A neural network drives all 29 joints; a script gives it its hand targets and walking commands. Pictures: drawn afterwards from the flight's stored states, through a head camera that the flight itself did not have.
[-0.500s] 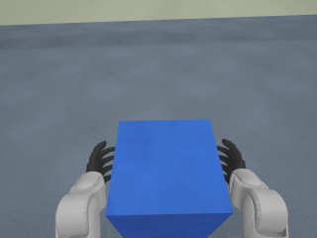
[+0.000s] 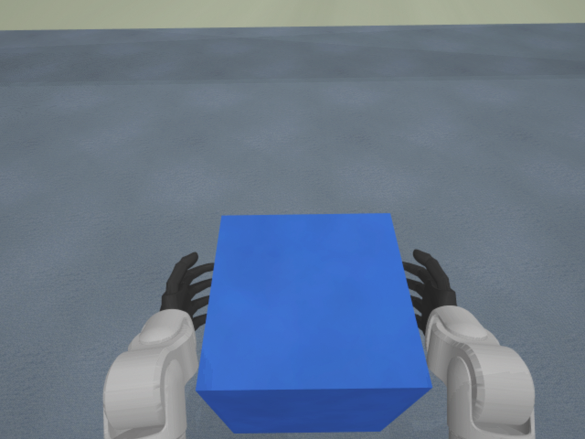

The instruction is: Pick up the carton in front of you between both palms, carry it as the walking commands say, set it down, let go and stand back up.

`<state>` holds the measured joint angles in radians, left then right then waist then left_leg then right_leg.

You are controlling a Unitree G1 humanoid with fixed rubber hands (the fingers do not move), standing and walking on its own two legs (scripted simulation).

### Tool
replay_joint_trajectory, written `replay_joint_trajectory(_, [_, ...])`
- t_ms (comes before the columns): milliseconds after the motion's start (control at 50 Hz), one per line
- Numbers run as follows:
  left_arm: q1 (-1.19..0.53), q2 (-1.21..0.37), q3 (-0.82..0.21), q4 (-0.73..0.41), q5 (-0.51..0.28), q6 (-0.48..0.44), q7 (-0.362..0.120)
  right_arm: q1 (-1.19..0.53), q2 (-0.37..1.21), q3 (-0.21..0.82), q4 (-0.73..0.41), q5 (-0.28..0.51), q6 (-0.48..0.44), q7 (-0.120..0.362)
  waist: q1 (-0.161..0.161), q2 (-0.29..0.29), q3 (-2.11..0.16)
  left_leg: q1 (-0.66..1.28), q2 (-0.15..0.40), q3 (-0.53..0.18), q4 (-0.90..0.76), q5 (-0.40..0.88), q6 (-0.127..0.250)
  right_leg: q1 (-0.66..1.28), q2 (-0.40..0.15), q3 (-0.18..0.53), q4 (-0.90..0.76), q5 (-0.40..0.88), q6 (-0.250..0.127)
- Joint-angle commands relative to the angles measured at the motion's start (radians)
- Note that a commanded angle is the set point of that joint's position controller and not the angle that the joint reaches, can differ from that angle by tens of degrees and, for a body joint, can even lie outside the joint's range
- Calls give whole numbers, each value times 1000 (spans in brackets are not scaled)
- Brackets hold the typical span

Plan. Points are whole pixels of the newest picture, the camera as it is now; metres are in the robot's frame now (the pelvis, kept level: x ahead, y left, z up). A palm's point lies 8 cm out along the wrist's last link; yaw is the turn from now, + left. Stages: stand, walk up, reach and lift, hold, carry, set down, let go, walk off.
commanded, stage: carry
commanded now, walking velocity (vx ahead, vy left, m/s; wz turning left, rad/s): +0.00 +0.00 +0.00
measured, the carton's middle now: (306, 331) +0.26 +0.00 +0.04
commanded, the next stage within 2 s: none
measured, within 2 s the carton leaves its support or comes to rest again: neither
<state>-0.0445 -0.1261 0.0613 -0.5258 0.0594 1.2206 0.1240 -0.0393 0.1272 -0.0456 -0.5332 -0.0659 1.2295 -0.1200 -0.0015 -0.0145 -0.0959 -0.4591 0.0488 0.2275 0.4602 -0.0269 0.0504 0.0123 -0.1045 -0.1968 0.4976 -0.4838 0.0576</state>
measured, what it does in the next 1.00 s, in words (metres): walks ahead: right foot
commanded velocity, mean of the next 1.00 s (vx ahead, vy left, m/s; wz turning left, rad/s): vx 0.00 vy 0.00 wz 0.00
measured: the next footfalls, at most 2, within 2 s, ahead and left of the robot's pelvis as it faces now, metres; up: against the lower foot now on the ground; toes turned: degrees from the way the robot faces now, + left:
right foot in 0.26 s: +0.15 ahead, -0.12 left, +0.00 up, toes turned +3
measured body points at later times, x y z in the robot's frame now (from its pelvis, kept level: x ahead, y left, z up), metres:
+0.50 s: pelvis +0.15 -0.01 +0.02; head +0.12 -0.01 +0.46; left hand +0.41 +0.14 +0.11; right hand +0.41 -0.16 +0.11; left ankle +0.13 +0.09 -0.72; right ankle +0.12 -0.12 -0.72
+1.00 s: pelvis +0.15 -0.02 +0.01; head +0.12 -0.02 +0.46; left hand +0.40 +0.13 +0.10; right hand +0.40 -0.17 +0.10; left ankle +0.13 +0.09 -0.72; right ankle +0.12 -0.12 -0.72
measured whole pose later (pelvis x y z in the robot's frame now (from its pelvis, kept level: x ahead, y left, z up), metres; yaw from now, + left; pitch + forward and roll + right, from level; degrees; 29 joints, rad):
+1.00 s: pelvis +0.15 -0.02 +0.01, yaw +0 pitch +2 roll +0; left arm -0.05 -0.13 0.07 -0.44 0.08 1.23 0.12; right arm -0.05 0.13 -0.06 -0.45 -0.08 1.24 -0.11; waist 0.00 0.00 -0.14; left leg -0.24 0.08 0.19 0.52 -0.31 0.00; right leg -0.23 -0.05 -0.16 0.52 -0.33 -0.01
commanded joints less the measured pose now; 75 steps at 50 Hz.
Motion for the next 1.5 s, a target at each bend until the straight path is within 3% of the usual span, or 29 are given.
replay_joint_trajectory(0, [-342,-744,-666,-58,-317,30,-174,-345,749,629,-13,319,8,166,-22,284,-363,803,395,-488,-29,833,175,-500,94,47,577,-88,22])
replay_joint_trajectory(20, [-345,-778,-682,-61,-322,26,-181,-323,791,631,-15,330,0,173,-13,245,-363,696,390,-470,-93,726,183,-489,68,144,638,-134,2])
replay_joint_trajectory(40, [-385,-829,-701,-72,-332,16,-190,-341,842,635,-26,337,-12,181,-14,220,-365,650,351,-409,-117,643,161,-493,41,170,614,-109,-23])
replay_joint_trajectory(60, [-422,-879,-717,-73,-342,4,-197,-371,893,642,-34,340,-23,189,-10,152,-344,589,320,-335,-129,578,127,-476,4,185,522,-72,-35])
replay_joint_trajectory(80, [-439,-917,-728,-73,-349,-9,-201,-393,931,653,-37,344,-34,195,-5,134,-320,524,287,-270,-150,505,90,-434,-12,182,375,-41,-37])
replay_joint_trajectory(100, [-444,-943,-737,-74,-350,-20,-201,-406,949,660,-43,344,-44,199,-2,132,-320,475,257,-220,-169,444,70,-369,10,150,278,-9,-33])
replay_joint_trajectory(160, [-388,-952,-740,-72,-332,-43,-196,-369,947,668,-51,339,-64,204,-3,149,-342,458,245,-172,-165,320,75,-284,40,109,92,63,-37])
replay_joint_trajectory(200, [-369,-932,-736,-83,-322,-46,-191,-361,922,670,-63,337,-65,204,-1,144,-344,422,220,-124,-124,260,66,-224,32,71,-31,242,-37])
replay_joint_trajectory(240, [-372,-898,-724,-95,-319,-35,-190,-365,889,670,-66,332,-57,202,1,123,-316,326,172,-96,-87,88,18,-128,-9,71,-136,435,-31])
replay_joint_trajectory(280, [-387,-851,-704,-73,-311,-18,-190,-377,840,669,-61,321,-36,197,-9,28,-246,276,116,-91,-78,-62,-37,-174,-105,159,-97,529,-43])
replay_joint_trajectory(320, [-371,-816,-671,-16,-300,2,-191,-387,804,658,-28,312,-12,190,-5,-36,-180,296,128,-116,-49,46,-48,-214,-96,137,-75,580,-44])
replay_joint_trajectory(380, [-346,-785,-638,46,-287,17,-190,-385,777,646,9,306,8,182,-4,-39,-197,302,129,-116,30,234,-55,-185,-83,130,-39,784,-48])
replay_joint_trajectory(440, [-372,-804,-634,59,-295,19,-189,-408,797,644,26,312,13,181,-3,-28,-227,308,118,-108,59,263,-62,-165,-81,125,-8,873,-50])
replay_joint_trajectory(580, [-429,-869,-662,13,-324,5,-191,-440,866,654,12,326,-4,181,-1,5,-266,331,119,-110,80,277,-58,-164,-71,121,25,832,-61])
replay_joint_trajectory(740, [-410,-858,-669,-11,-321,1,-190,-418,856,656,-9,319,-11,178,-1,8,-255,322,124,-116,69,208,-55,-168,-69,124,18,747,-67])
replay_joint_trajectory(1020, [-397,-827,-658,58,-283,-4,-206,-409,822,648,53,289,-15,198,0,13,-164,287,128,-134,-9,30,-48,-216,-64,138,-59,519,-77])
replay_joint_trajectory(1240, [-454,-816,-617,210,-220,-150,-248,-464,814,603,208,220,-160,240,0,12,-168,279,129,-142,-39,-64,-41,-232,-61,144,-91,409,-80])
replay_joint_trajectory(1480, [-470,-729,-467,429,-89,-368,-256,-475,723,448,425,93,-378,250,2,17,-182,271,130,-145,-45,-72,-39,-243,-59,145,-93,387,-81])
